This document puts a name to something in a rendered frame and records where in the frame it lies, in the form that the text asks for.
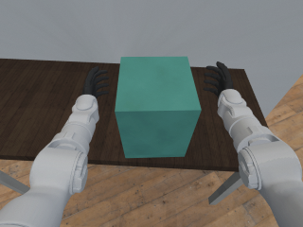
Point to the left robot hand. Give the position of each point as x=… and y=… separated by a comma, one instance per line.
x=90, y=85

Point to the right robot hand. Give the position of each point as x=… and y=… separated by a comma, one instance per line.
x=224, y=81

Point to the right robot forearm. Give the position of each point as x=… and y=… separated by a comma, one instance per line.
x=242, y=125

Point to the left robot forearm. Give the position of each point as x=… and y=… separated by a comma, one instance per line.
x=78, y=130

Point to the carton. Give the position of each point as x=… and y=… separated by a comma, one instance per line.
x=157, y=106

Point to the robot left upper arm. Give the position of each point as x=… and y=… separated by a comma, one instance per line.
x=58, y=174

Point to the table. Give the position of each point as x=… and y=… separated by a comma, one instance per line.
x=36, y=100

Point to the robot right upper arm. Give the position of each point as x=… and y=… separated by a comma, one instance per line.
x=272, y=169

